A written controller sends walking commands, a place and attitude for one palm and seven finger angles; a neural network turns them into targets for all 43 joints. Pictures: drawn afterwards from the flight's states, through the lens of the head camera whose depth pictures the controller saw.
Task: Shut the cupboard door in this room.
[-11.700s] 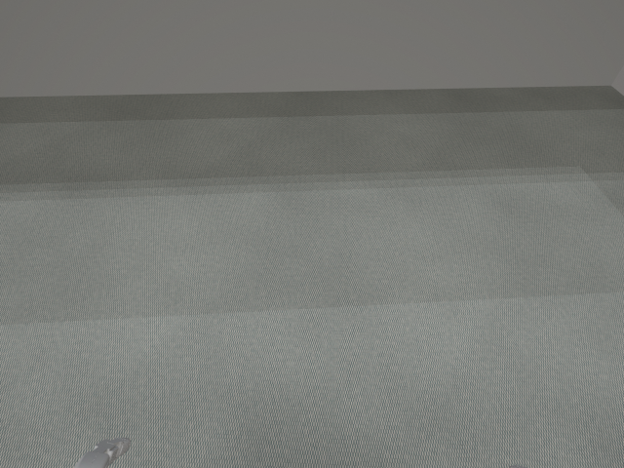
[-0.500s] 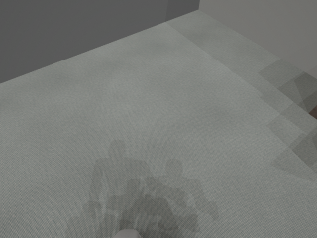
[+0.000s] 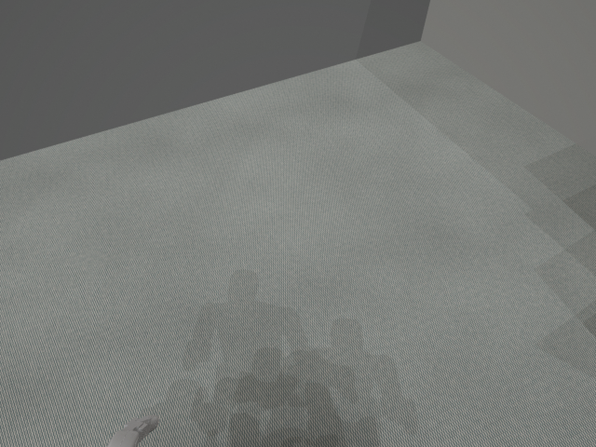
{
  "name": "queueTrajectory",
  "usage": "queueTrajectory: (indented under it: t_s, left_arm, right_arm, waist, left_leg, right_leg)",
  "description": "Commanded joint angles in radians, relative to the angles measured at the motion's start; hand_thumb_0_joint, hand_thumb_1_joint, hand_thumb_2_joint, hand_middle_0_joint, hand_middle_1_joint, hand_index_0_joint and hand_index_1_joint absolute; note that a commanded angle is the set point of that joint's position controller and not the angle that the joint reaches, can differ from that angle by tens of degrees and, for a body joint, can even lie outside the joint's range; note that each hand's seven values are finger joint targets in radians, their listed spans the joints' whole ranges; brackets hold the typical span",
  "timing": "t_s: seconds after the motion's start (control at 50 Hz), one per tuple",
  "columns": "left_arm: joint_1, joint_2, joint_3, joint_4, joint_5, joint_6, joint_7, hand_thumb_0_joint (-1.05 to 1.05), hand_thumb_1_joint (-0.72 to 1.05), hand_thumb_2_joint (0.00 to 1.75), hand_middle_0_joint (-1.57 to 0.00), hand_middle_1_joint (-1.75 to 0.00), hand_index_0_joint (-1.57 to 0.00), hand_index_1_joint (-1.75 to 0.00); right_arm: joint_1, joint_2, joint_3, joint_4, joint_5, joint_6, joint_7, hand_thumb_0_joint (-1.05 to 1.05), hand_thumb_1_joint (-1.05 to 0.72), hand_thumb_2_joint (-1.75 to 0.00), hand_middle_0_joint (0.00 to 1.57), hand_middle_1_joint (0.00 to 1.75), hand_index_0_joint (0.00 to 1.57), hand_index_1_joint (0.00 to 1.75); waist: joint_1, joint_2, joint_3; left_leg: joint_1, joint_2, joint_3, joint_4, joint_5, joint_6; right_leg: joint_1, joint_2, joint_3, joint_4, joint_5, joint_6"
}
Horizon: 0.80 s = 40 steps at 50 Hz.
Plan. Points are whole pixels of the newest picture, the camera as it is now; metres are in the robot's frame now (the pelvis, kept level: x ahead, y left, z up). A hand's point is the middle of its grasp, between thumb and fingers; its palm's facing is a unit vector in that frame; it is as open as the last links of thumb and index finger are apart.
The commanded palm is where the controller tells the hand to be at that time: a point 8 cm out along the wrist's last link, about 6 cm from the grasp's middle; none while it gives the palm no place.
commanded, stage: turn or walk to find it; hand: left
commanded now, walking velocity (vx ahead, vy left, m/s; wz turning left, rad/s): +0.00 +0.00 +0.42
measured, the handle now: out of the picture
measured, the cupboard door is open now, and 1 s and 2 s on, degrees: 93 93 93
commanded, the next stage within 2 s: none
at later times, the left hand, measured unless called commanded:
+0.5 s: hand out of the picture -0.05 +0.21 -0.18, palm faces +0.28 -0.94 -0.22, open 7.4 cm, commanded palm none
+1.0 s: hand out of the picture -0.02 +0.24 -0.15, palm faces +0.39 -0.89 -0.24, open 7.4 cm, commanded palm none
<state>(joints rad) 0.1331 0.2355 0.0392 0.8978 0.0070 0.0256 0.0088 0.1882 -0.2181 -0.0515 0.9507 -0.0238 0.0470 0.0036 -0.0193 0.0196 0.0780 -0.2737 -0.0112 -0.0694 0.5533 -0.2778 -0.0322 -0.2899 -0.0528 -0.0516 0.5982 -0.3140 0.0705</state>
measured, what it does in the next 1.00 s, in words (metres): steps on the spot, turning left: left foot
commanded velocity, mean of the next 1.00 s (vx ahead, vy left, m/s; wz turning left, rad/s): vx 0.00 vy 0.00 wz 0.42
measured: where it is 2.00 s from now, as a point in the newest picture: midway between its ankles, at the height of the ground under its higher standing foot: outside the picture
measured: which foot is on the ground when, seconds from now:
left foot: down 0.00-0.00, up 0.02-0.48, down 0.50-1.00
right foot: down 0.00-0.50, up 0.52-1.00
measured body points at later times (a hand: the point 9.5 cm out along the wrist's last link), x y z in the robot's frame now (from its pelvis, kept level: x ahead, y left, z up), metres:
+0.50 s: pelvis -0.03 +0.01 +0.00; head +0.00 +0.04 +0.44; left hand -0.06 +0.26 -0.16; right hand +0.11 -0.23 -0.14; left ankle -0.07 +0.11 -0.73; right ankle +0.01 -0.11 -0.73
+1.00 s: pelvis -0.05 +0.01 +0.01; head -0.03 +0.03 +0.46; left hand -0.05 +0.29 -0.13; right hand +0.07 -0.20 -0.13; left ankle -0.07 +0.11 -0.73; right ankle +0.00 -0.13 -0.69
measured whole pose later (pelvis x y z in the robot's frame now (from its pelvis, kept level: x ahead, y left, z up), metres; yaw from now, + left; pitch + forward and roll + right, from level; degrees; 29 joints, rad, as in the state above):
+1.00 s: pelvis -0.05 +0.01 +0.01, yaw +24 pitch +0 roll -1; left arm 0.11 0.23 0.05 0.94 0.01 0.06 0.02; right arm 0.25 -0.18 -0.05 0.98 -0.03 0.04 -0.01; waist -0.04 0.00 0.07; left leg -0.24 -0.05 -0.05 0.45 -0.21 0.05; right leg -0.38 -0.05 -0.02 0.85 -0.44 0.09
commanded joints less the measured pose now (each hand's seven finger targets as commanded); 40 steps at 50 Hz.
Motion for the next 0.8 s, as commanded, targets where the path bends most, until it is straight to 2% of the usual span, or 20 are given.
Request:
queueTrajectory:
  t_s: [0.0,0.02,0.04,0.06,0.08,0.12,0.16,0.22,0.34,0.4,0.44,0.46,0.48,0.5,0.52,0.54,0.58,0.64,0.7,0.78]
  left_arm:
    - [0.188,0.265,0.061,-0.026,0.02,-0.038,0.024,0.0,0.9,0.9,-0.2,-0.3,-0.2,-0.3]
    - [0.159,0.224,0.054,-0.037,0.015,-0.036,0.025,0.0,0.9,0.9,-0.2,-0.3,-0.2,-0.3]
    - [0.088,0.191,0.053,-0.05,0.013,-0.037,0.028,0.0,0.9,0.9,-0.2,-0.3,-0.2,-0.3]
    - [0.041,0.171,0.044,-0.064,0.011,-0.033,0.024,0.0,0.9,0.9,-0.2,-0.3,-0.2,-0.3]
    - [0.003,0.146,0.036,-0.075,0.01,-0.03,0.025,0.0,0.9,0.9,-0.2,-0.3,-0.2,-0.3]
    - [0.02,0.123,0.028,-0.072,0.011,-0.039,0.023,0.0,0.9,0.9,-0.2,-0.3,-0.2,-0.3]
    - [0.059,0.127,0.029,-0.056,0.011,-0.04,0.025,0.0,0.9,0.9,-0.2,-0.3,-0.2,-0.3]
    - [0.112,0.14,0.033,-0.036,0.015,-0.039,0.028,0.0,0.9,0.9,-0.2,-0.3,-0.2,-0.3]
    - [0.167,0.178,0.047,0.002,0.025,-0.032,0.026,0.0,0.9,0.9,-0.2,-0.3,-0.2,-0.3]
    - [0.146,0.195,0.056,0.013,0.026,-0.026,0.025,0.0,0.9,0.9,-0.2,-0.3,-0.2,-0.3]
    - [0.12,0.191,0.056,0.016,0.018,-0.019,0.021,0.0,0.9,0.9,-0.2,-0.3,-0.2,-0.3]
    - [0.117,0.171,0.054,0.013,0.009,-0.013,0.019,0.0,0.9,0.9,-0.2,-0.3,-0.2,-0.3]
    - [0.125,0.114,0.046,-0.009,0.001,-0.005,0.016,0.0,0.9,0.9,-0.2,-0.3,-0.2,-0.3]
    - [0.075,0.066,0.024,-0.043,0.007,0.004,0.015,0.0,0.9,0.9,-0.2,-0.3,-0.2,-0.3]
    - [0.05,0.095,0.031,-0.044,0.011,0.013,0.016,0.0,0.9,0.9,-0.2,-0.3,-0.2,-0.3]
    - [0.026,0.086,0.035,-0.023,0.015,0.023,0.019,0.0,0.9,0.9,-0.2,-0.3,-0.2,-0.3]
    - [0.045,0.104,0.044,0.002,0.013,0.021,0.005,0.0,0.9,0.9,-0.2,-0.3,-0.2,-0.3]
    - [0.093,0.099,0.041,0.032,0.013,0.012,0.003,0.0,0.9,0.9,-0.2,-0.3,-0.2,-0.3]
    - [0.074,0.099,0.04,0.023,0.011,0.01,0.008,0.0,0.9,0.9,-0.2,-0.3,-0.2,-0.3]
    - [0.028,0.095,0.037,0.0,0.009,0.01,0.012,0.0,0.9,0.9,-0.2,-0.3,-0.2,-0.3]
  right_arm:
    - [-0.042,-0.094,-0.041,-0.122,0.014,-0.02,-0.004,0.0,-0.9,-0.9,0.2,0.3,0.2,0.3]
    - [-0.034,-0.126,-0.049,-0.103,0.008,-0.006,-0.005,0.0,-0.9,-0.9,0.2,0.3,0.2,0.3]
    - [-0.009,-0.126,-0.055,-0.078,0.004,0.003,0.0,0.0,-0.9,-0.9,0.2,0.3,0.2,0.3]
    - [0.005,-0.124,-0.058,-0.058,0.003,0.009,0.005,0.0,-0.9,-0.9,0.2,0.3,0.2,0.3]
    - [0.031,-0.121,-0.058,-0.041,0.002,0.011,0.011,0.0,-0.9,-0.9,0.2,0.3,0.2,0.3]
    - [0.058,-0.102,-0.049,-0.023,0.001,0.011,0.016,0.0,-0.9,-0.9,0.2,0.3,0.2,0.3]
    - [0.052,-0.107,-0.047,-0.016,0.002,0.015,0.015,0.0,-0.9,-0.9,0.2,0.3,0.2,0.3]
    - [0.014,-0.099,-0.04,-0.024,0.004,0.015,0.015,0.0,-0.9,-0.9,0.2,0.3,0.2,0.3]
    - [-0.057,-0.074,-0.022,-0.043,0.014,0.001,0.01,0.0,-0.9,-0.9,0.2,0.3,0.2,0.3]
    - [-0.026,-0.069,-0.017,-0.041,0.02,-0.009,0.007,0.0,-0.9,-0.9,0.2,0.3,0.2,0.3]
    - [0.025,-0.08,-0.018,-0.028,0.017,-0.017,0.006,0.0,-0.9,-0.9,0.2,0.3,0.2,0.3]
    - [0.06,-0.112,-0.025,-0.019,0.016,-0.027,0.007,0.0,-0.9,-0.9,0.2,0.3,0.2,0.3]
    - [0.086,-0.202,-0.045,-0.026,0.008,-0.037,0.005,0.0,-0.9,-0.9,0.2,0.3,0.2,0.3]
    - [0.12,-0.275,-0.059,-0.022,0.007,-0.031,-0.004,0.0,-0.9,-0.9,0.2,0.3,0.2,0.3]
    - [0.113,-0.265,-0.055,-0.015,0.003,-0.024,-0.007,0.0,-0.9,-0.9,0.2,0.3,0.2,0.3]
    - [0.073,-0.227,-0.046,-0.02,0.0,-0.03,-0.018,0.0,-0.9,-0.9,0.2,0.3,0.2,0.3]
    - [-0.01,-0.188,-0.031,-0.045,0.005,-0.031,-0.026,0.0,-0.9,-0.9,0.2,0.3,0.2,0.3]
    - [0.008,-0.178,-0.03,-0.047,0.012,-0.045,-0.028,0.0,-0.9,-0.9,0.2,0.3,0.2,0.3]
    - [0.051,-0.172,-0.033,-0.038,0.013,-0.049,-0.028,0.0,-0.9,-0.9,0.2,0.3,0.2,0.3]
    - [0.079,-0.167,-0.039,-0.034,0.009,-0.047,-0.026,0.0,-0.9,-0.9,0.2,0.3,0.2,0.3]
  waist:
    - [0.085,-0.328,-0.149]
    - [0.071,-0.226,-0.138]
    - [0.042,-0.277,-0.088]
    - [0.021,-0.213,-0.052]
    - [-0.002,-0.187,-0.039]
    - [-0.003,-0.188,-0.049]
    - [0.013,-0.213,-0.056]
    - [0.038,-0.186,-0.062]
    - [0.075,-0.198,-0.097]
    - [0.055,-0.216,-0.118]
    - [0.019,-0.189,-0.13]
    - [-0.006,-0.099,-0.152]
    - [-0.021,0.168,-0.164]
    - [-0.044,0.322,-0.125]
    - [-0.045,0.2,-0.112]
    - [-0.035,0.258,-0.077]
    - [0.003,0.174,-0.034]
    - [0.017,0.097,-0.1]
    - [0.006,0.085,-0.124]
    - [-0.009,0.107,-0.112]
  left_leg:
    - [-0.284,-0.036,0.02,0.398,-0.347,-0.001]
    - [-0.254,-0.005,-0.036,0.548,-0.298,0.007]
    - [-0.264,0.014,-0.046,0.624,-0.246,0.008]
    - [-0.266,0.019,-0.024,0.68,-0.185,0.001]
    - [-0.264,0.036,-0.008,0.691,-0.138,-0.006]
    - [-0.268,0.033,0.019,0.679,-0.078,-0.023]
    - [-0.272,0.042,0.032,0.665,-0.064,-0.036]
    - [-0.267,0.052,0.051,0.573,-0.099,-0.047]
    - [-0.173,0.052,0.116,0.312,-0.2,-0.037]
    - [-0.082,0.046,0.149,0.163,-0.176,-0.021]
    - [0.038,0.039,0.164,-0.013,-0.028,-0.009]
    - [0.154,0.067,0.127,-0.143,0.095,0.005]
    - [0.268,0.269,-0.151,-0.238,0.255,0.076]
    - [0.238,0.42,-0.306,-0.264,0.527,0.177]
    - [0.168,0.435,-0.241,-0.248,0.465,0.223]
    - [0.107,0.36,-0.215,-0.276,0.41,0.19]
    - [0.104,0.286,-0.149,-0.264,0.368,0.155]
    - [0.227,0.239,-0.085,-0.229,0.55,0.145]
    - [0.268,0.238,-0.1,-0.217,0.624,0.156]
    - [0.256,0.248,-0.161,-0.217,0.586,0.188]
  right_leg:
    - [0.258,-0.445,0.38,-0.286,0.438,-0.18]
    - [0.16,-0.419,0.321,-0.306,0.332,-0.216]
    - [0.083,-0.376,0.282,-0.34,0.2,-0.202]
    - [0.058,-0.327,0.229,-0.339,0.13,-0.183]
    - [0.052,-0.293,0.161,-0.322,0.152,-0.163]
    - [0.095,-0.245,0.071,-0.3,0.247,-0.146]
    - [0.126,-0.256,0.051,-0.303,0.249,-0.154]
    - [0.177,-0.282,0.045,-0.294,0.304,-0.175]
    - [0.229,-0.324,0.022,-0.235,0.473,-0.215]
    - [0.203,-0.335,0.004,-0.191,0.465,-0.208]
    - [0.141,-0.305,-0.052,-0.12,0.393,-0.152]
    - [0.063,-0.272,-0.092,-0.022,0.315,-0.102]
    - [-0.141,-0.148,-0.142,0.178,0.01,-0.032]
    - [-0.27,-0.067,-0.094,0.342,-0.337,0.007]
    - [-0.23,-0.078,-0.023,0.439,-0.308,-0.011]
    - [-0.243,-0.084,0.023,0.467,-0.247,-0.008]
    - [-0.275,-0.071,0.033,0.537,-0.112,-0.003]
    - [-0.293,-0.055,0.031,0.561,-0.043,0.021]
    - [-0.288,-0.053,0.041,0.54,-0.034,0.036]
    - [-0.276,-0.049,0.049,0.467,-0.062,0.042]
